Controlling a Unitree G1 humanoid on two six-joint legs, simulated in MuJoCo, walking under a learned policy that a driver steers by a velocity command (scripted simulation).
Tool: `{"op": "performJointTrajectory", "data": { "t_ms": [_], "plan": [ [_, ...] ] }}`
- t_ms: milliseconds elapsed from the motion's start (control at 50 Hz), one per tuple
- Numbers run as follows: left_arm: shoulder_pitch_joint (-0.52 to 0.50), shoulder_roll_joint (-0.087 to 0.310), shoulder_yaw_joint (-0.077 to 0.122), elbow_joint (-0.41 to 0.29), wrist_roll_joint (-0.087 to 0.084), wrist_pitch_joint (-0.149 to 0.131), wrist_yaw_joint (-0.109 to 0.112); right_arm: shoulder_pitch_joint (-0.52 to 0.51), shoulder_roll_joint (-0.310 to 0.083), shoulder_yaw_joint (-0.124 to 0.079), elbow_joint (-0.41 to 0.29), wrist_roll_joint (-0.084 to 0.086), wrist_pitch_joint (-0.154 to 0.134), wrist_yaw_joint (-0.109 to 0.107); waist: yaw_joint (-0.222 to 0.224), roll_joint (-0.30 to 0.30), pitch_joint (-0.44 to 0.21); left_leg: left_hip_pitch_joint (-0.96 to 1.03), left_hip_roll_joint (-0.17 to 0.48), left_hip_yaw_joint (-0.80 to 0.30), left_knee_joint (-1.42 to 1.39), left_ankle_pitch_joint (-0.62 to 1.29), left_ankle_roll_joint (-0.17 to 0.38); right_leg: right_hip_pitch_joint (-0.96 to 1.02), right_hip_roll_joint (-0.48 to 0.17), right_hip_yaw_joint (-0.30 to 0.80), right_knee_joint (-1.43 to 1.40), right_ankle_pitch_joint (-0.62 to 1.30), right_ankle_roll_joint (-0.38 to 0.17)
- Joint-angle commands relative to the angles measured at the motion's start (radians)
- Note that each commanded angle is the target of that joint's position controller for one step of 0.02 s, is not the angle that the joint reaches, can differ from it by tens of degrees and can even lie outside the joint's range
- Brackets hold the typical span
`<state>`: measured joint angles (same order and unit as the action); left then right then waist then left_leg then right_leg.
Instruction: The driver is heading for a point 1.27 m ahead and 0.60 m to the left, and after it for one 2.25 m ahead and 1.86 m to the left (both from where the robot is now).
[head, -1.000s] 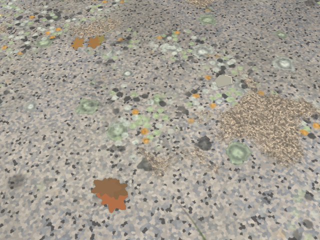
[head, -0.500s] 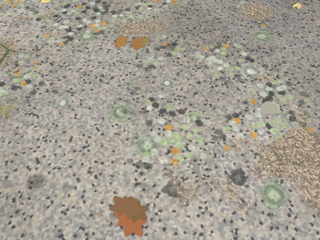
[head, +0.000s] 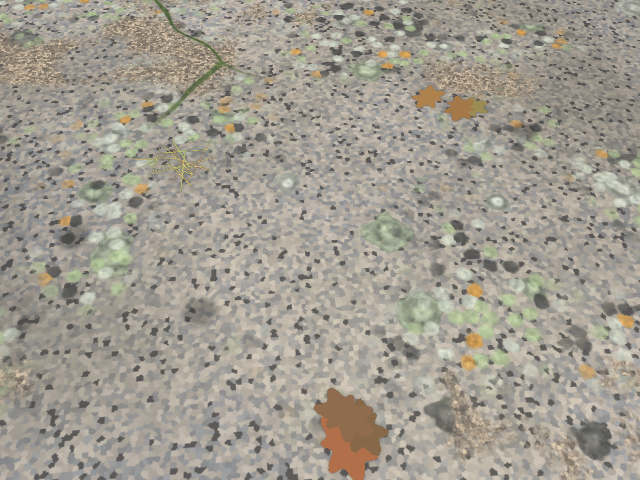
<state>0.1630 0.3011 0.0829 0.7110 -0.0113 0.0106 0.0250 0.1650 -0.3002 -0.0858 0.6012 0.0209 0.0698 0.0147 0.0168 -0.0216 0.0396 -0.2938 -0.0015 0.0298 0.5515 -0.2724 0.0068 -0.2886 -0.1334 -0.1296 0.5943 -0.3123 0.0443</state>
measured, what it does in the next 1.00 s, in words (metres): walks ahead, turning left: right foot, then left foot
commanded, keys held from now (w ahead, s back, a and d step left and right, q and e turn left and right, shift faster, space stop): q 0.14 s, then w+q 0.70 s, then w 0.16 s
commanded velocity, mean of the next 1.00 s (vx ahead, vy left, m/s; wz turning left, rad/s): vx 0.32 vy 0.00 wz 0.57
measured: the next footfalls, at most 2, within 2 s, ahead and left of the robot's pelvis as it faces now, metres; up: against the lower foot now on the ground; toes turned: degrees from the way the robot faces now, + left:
right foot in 0.42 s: +0.13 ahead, -0.11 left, +0.00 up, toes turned +19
left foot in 0.90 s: +0.30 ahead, +0.28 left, +0.00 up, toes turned +34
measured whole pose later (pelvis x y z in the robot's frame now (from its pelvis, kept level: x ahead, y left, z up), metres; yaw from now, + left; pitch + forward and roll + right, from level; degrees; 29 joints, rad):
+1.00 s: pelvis +0.25 +0.15 -0.01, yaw +34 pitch +2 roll +0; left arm 0.33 0.31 0.05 0.80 -0.03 -0.09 0.00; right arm 0.14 -0.29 -0.06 0.62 0.02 -0.04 0.04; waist 0.04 -0.01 0.07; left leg -0.44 -0.06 0.04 0.60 -0.19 0.07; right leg -0.29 -0.08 0.00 1.20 -0.44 0.00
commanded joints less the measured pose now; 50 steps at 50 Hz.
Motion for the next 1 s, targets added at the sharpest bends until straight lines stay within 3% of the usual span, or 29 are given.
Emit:
{"op": "performJointTrajectory", "data": {
  "t_ms": [20,40,60,80,100,140,180,220,320,360,400,420,440,460,480,500,560,660,740,800,840,860,880,900,920,940,960,980,1000],
  "plan": [
    [-0.037,0.062,0.012,-0.11,0.045,-0.019,0.002,0.111,-0.293,-0.08,-0.068,-0.035,-0.027,-0.014,-0.041,0.353,-0.152,0.326,0.394,-0.565,-0.176,0.706,0.325,-0.406,0.114,0.048,0.45,-0.375,0.038],
    [-0.096,0.114,0.027,-0.109,0.033,-0.019,0.008,0.129,-0.232,-0.065,-0.064,-0.049,-0.05,-0.007,-0.099,0.219,-0.194,0.296,0.376,-0.525,-0.197,0.619,0.36,-0.408,0.099,0.171,0.588,-0.369,0.034],
    [-0.096,0.124,0.033,-0.104,0.015,-0.016,0.009,0.085,-0.206,-0.051,-0.053,-0.045,-0.063,-0.01,-0.065,0.186,-0.154,0.254,0.315,-0.433,-0.198,0.54,0.305,-0.409,0.086,0.192,0.611,-0.286,0.02],
    [-0.072,0.121,0.037,-0.081,0.017,-0.012,0.017,0.029,-0.185,-0.047,-0.055,-0.026,-0.065,-0.017,-0.037,0.137,-0.131,0.225,0.255,-0.376,-0.195,0.456,0.247,-0.407,0.077,0.199,0.58,-0.202,0.018],
    [-0.061,0.131,0.041,-0.076,0.024,-0.008,0.024,-0.011,-0.163,-0.037,-0.06,-0.008,-0.061,-0.024,-0.022,0.144,-0.116,0.198,0.231,-0.354,-0.196,0.448,0.221,-0.399,0.076,0.203,0.552,-0.144,0.023],
    [-0.031,0.116,0.041,-0.068,0.024,-0.01,0.019,-0.028,-0.156,-0.029,-0.062,-0.014,-0.053,-0.035,-0.002,0.159,-0.135,0.145,0.195,-0.329,-0.198,0.476,0.22,-0.326,0.107,0.189,0.558,-0.07,0.037],
    [-0.023,0.098,0.033,-0.064,0.015,-0.017,0.007,0.008,-0.149,-0.029,-0.051,-0.009,-0.053,-0.042,-0.014,0.156,-0.155,0.161,0.166,-0.347,-0.24,0.147,0.218,-0.322,0.114,0.181,0.434,-0.007,0.035],
    [-0.076,0.089,0.026,-0.082,0.007,-0.029,-0.005,0.034,-0.159,-0.031,-0.043,-0.003,-0.059,-0.044,-0.043,0.187,-0.112,0.149,0.166,-0.419,-0.293,-0.153,0.222,-0.32,0.124,0.187,0.289,0.013,0.028],
    [-0.106,0.093,0.026,-0.096,-0.004,-0.079,-0.033,0.054,-0.189,-0.037,-0.03,-0.001,-0.071,-0.035,-0.058,0.191,-0.068,0.084,0.164,-0.505,-0.287,-0.249,0.229,-0.187,0.156,0.191,0.051,-0.042,-0.004],
    [-0.075,0.096,0.03,-0.09,-0.014,-0.095,-0.039,0.051,-0.184,-0.033,-0.029,0.001,-0.07,-0.029,-0.038,0.186,-0.06,0.03,0.149,-0.543,-0.276,-0.277,0.221,-0.084,0.167,0.185,-0.022,-0.025,-0.019],
    [0.004,0.088,0.035,-0.066,-0.017,-0.11,-0.039,0.021,-0.158,-0.023,-0.036,0.005,-0.066,-0.03,0.022,0.155,-0.053,-0.061,0.097,-0.538,-0.222,-0.315,0.183,0.093,0.164,0.171,-0.171,0.089,-0.044],
    [0.073,0.108,0.045,-0.05,-0.012,-0.113,-0.033,0.012,-0.118,-0.011,-0.042,0.002,-0.069,-0.031,0.055,0.12,-0.073,-0.157,0.053,-0.498,-0.131,-0.335,0.142,0.238,0.106,0.21,-0.199,0.091,-0.065],
    [0.192,0.158,0.054,-0.034,0.008,-0.114,-0.023,0.015,-0.034,0.013,-0.051,-0.004,-0.074,-0.029,0.087,-0.03,-0.134,-0.289,-0.041,-0.358,0.16,-0.379,0.076,0.396,-0.082,0.404,-0.257,-0.063,-0.119],
    [0.244,0.244,0.072,-0.011,0.039,-0.113,-0.033,-0.005,-0.053,0.007,-0.108,0.021,-0.086,-0.031,0.067,-0.23,-0.076,-0.527,-0.111,-0.233,0.361,-0.357,0.052,0.4,-0.258,0.773,-0.388,-0.362,-0.24],
    [0.176,0.197,0.062,-0.028,0.026,-0.117,-0.033,0.0,-0.128,-0.011,-0.093,0.015,-0.093,-0.032,0.041,-0.17,0.007,-0.592,-0.013,-0.233,0.489,-0.275,0.037,0.343,-0.276,0.782,-0.404,-0.444,-0.263],
    [0.137,0.141,0.045,-0.039,0.011,-0.115,-0.025,0.01,-0.151,-0.021,-0.072,0.008,-0.093,-0.028,0.031,-0.147,0.041,-0.61,0.003,-0.216,0.536,-0.196,0.025,0.324,-0.227,0.687,-0.405,-0.396,-0.237],
    [0.111,0.101,0.023,-0.044,0.015,-0.109,-0.008,0.01,-0.109,-0.018,-0.053,0.0,-0.096,-0.011,0.026,-0.107,0.043,-0.58,0.047,-0.175,0.592,-0.019,-0.007,0.281,-0.143,0.437,-0.427,-0.105,-0.185],
    [0.155,0.112,0.02,-0.008,0.026,-0.111,-0.006,-0.051,-0.055,-0.001,-0.068,0.002,-0.1,0.003,0.049,-0.078,0.041,-0.561,0.068,-0.12,0.498,0.153,-0.047,0.263,-0.11,0.203,-0.446,0.191,-0.196],
    [0.173,0.148,0.027,0.02,0.011,-0.1,-0.006,-0.149,-0.02,0.018,-0.09,0.001,-0.108,0.03,0.08,-0.069,0.071,-0.455,0.075,-0.038,0.256,0.253,-0.034,0.249,-0.109,0.075,-0.452,0.278,-0.182],
    [0.197,0.177,0.034,0.047,-0.009,-0.091,-0.01,-0.191,-0.024,0.02,-0.107,0.008,-0.11,0.05,0.075,-0.063,0.089,-0.388,0.061,0.01,0.137,0.207,0.014,0.301,-0.14,0.026,-0.433,0.384,-0.17],
    [0.192,0.207,0.042,0.055,-0.017,-0.081,-0.008,-0.156,-0.061,0.002,-0.108,0.003,-0.107,0.054,0.029,-0.089,0.035,-0.266,0.001,0.062,0.097,0.124,0.063,0.349,-0.148,-0.021,-0.317,0.774,-0.152],
    [0.201,0.22,0.045,0.061,-0.022,-0.075,-0.006,-0.079,-0.09,-0.015,-0.093,0.0,-0.103,0.051,-0.022,-0.102,-0.027,-0.138,-0.043,0.082,0.082,0.086,0.094,0.352,-0.147,-0.038,-0.192,0.973,-0.145],
    [0.196,0.215,0.039,0.063,-0.025,-0.071,-0.003,0.086,-0.133,-0.043,-0.051,0.004,-0.099,0.043,-0.12,-0.082,-0.119,0.101,-0.081,0.086,0.019,0.146,0.135,0.287,-0.127,-0.066,0.0,1.041,-0.124],
    [0.208,0.183,0.023,0.051,-0.013,-0.078,0.0,0.255,-0.184,-0.07,-0.01,0.009,-0.088,0.023,-0.201,-0.031,-0.205,0.41,-0.033,-0.026,0.016,0.168,0.171,0.066,-0.097,-0.065,0.253,0.83,-0.091],
    [0.334,0.019,-0.036,-0.004,0.03,-0.095,-0.019,0.257,-0.307,-0.079,0.001,0.011,-0.097,0.012,-0.07,0.282,-0.343,0.778,0.288,-0.6,-0.031,0.005,0.351,-0.366,0.073,-0.012,0.655,-0.193,-0.031],
    [0.254,0.1,-0.025,0.008,-0.004,-0.127,-0.028,0.317,-0.225,-0.056,-0.015,0.007,-0.108,0.013,-0.15,0.184,-0.51,0.777,0.365,-0.87,-0.212,-0.155,0.395,-0.421,0.121,0.208,0.791,-0.268,-0.036],
    [0.12,0.162,-0.004,-0.034,-0.047,-0.138,-0.03,0.265,-0.182,-0.039,0.004,-0.007,-0.122,0.019,-0.164,0.138,-0.33,0.663,0.33,-0.705,-0.246,-0.1,0.33,-0.508,0.079,0.214,0.807,-0.181,-0.051],
    [0.079,0.143,-0.014,-0.052,-0.042,-0.146,-0.024,0.195,-0.166,-0.031,0.007,-0.003,-0.129,0.018,-0.122,0.088,-0.214,0.498,0.294,-0.579,-0.254,-0.011,0.297,-0.498,0.034,0.203,0.733,-0.092,-0.065],
    [0.069,0.139,-0.012,-0.041,-0.015,-0.145,-0.017,0.124,-0.129,-0.017,0.005,-0.008,-0.133,0.017,-0.081,0.053,-0.14,0.35,0.256,-0.473,-0.263,0.103,0.273,-0.449,-0.001,0.195,0.663,-0.033,-0.062]
  ]
}}
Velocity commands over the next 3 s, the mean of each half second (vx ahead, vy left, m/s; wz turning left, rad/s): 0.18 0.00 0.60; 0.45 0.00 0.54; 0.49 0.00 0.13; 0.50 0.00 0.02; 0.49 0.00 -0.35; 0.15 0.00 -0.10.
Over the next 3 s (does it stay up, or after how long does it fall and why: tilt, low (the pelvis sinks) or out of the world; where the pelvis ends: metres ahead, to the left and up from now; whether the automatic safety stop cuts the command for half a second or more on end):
stays up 1.12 0.71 0.00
